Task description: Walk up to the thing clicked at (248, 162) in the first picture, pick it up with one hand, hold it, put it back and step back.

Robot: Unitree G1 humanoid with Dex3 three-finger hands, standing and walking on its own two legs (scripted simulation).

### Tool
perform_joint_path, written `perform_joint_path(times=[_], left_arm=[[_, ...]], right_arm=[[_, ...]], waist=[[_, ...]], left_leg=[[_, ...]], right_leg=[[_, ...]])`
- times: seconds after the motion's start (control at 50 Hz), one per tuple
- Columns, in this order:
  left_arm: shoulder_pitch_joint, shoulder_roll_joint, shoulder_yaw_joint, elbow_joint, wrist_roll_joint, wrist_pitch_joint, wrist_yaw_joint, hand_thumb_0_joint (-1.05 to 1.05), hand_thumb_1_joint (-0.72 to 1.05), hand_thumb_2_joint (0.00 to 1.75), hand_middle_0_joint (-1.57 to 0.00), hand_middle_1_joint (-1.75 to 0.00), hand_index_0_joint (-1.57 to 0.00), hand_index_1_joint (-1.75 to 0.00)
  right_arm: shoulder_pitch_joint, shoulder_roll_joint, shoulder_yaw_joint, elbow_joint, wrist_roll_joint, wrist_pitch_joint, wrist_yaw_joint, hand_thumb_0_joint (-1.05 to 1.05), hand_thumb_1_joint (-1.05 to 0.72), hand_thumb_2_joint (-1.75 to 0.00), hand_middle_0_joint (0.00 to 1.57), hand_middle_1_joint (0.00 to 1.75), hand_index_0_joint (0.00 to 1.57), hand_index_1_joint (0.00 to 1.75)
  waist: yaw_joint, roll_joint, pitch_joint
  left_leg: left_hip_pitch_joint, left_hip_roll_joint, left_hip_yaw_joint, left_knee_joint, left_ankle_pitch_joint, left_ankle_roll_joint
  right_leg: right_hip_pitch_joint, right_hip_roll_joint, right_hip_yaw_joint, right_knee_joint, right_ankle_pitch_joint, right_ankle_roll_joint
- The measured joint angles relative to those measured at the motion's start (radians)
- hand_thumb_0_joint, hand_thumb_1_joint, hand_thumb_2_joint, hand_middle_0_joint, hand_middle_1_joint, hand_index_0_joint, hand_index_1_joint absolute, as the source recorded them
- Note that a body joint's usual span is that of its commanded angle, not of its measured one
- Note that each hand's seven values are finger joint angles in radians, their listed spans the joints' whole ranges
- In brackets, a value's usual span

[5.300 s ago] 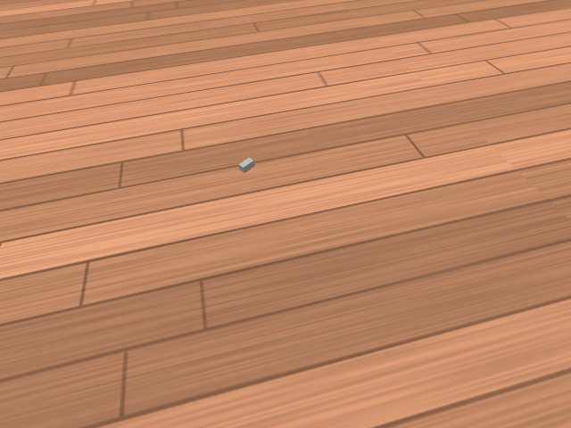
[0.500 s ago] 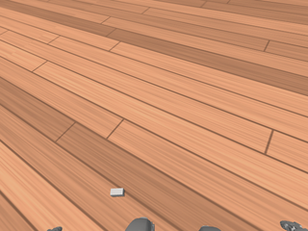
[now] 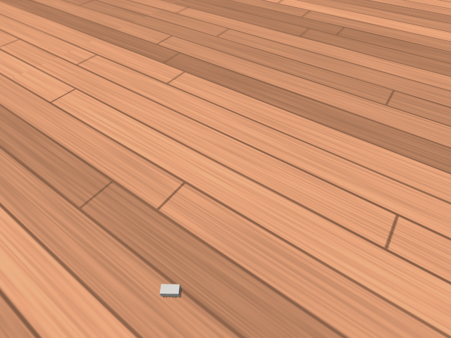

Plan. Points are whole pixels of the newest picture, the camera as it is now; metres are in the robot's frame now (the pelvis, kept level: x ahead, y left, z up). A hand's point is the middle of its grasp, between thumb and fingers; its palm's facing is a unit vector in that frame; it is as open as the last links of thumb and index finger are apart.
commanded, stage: walk up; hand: left
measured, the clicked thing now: (170, 290) +0.43 +0.28 -0.74
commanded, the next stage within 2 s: stand in 0.92 s
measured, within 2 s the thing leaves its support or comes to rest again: neither
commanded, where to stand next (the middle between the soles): +0.04 +0.03 m, yaw -2 degrees
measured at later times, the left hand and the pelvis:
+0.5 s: hand out of the picture +0.09 +0.26 -0.13, palm faces -0.06 -0.92 -0.38, open 7.4 cm; pelvis +0.00 +0.00 +0.02, yaw -2 degrees
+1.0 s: hand out of the picture +0.11 +0.25 -0.13, palm faces -0.07 -0.93 -0.36, open 7.4 cm; pelvis +0.01 +0.00 +0.02, yaw -2 degrees
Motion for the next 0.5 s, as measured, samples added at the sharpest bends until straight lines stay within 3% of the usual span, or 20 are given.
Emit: perform_joint_path(times=[0.1,0.26,0.5], left_arm=[[-0.020,-0.004,-0.003,0.035,-0.002,-0.008,-0.002,0.00,0.90,0.90,-0.20,-0.30,-0.21,-0.30],[-0.050,-0.011,-0.006,0.071,0.005,-0.013,0.002,0.00,0.90,0.90,-0.20,-0.30,-0.21,-0.30],[-0.081,-0.019,0.000,0.079,0.014,-0.002,-0.006,0.00,0.90,0.90,-0.20,-0.30,-0.21,-0.30]], right_arm=[[-0.041,0.007,0.001,0.013,0.005,-0.004,-0.003,0.00,-0.90,-0.90,0.20,0.30,0.21,0.30],[-0.090,-0.016,-0.012,0.034,0.011,-0.002,-0.004,0.00,-0.90,-0.90,0.20,0.30,0.21,0.30],[-0.051,-0.029,-0.017,0.077,0.003,0.004,0.003,0.00,-0.90,-0.90,0.20,0.30,0.20,0.30]], waist=[[0.004,-0.002,-0.004],[0.001,0.009,-0.001],[-0.016,0.008,-0.012]], left_leg=[[0.031,0.002,0.006,-0.055,0.025,-0.004],[0.070,-0.001,0.019,-0.138,0.070,-0.007],[0.112,-0.007,0.041,-0.226,0.116,-0.004]], right_leg=[[0.029,0.001,0.004,-0.057,0.031,0.021],[0.056,-0.003,0.014,-0.122,0.069,0.022],[0.084,-0.009,0.031,-0.195,0.112,0.026]])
